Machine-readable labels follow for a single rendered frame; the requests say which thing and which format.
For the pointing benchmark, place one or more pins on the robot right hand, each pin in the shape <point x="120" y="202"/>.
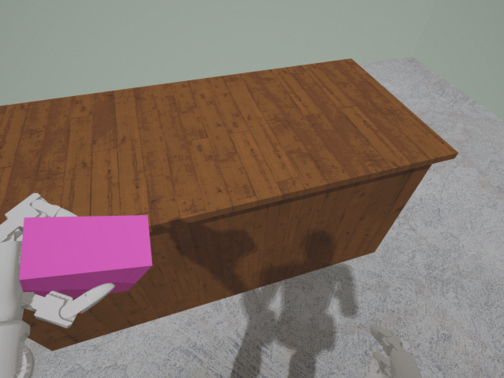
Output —
<point x="401" y="363"/>

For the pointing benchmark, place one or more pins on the robot left hand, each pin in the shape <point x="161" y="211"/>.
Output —
<point x="55" y="308"/>

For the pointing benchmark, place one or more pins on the table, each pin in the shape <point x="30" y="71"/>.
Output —
<point x="247" y="179"/>

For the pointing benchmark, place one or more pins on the left robot forearm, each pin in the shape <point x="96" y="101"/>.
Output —
<point x="16" y="359"/>

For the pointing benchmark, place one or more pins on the sponge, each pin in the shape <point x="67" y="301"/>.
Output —
<point x="72" y="255"/>

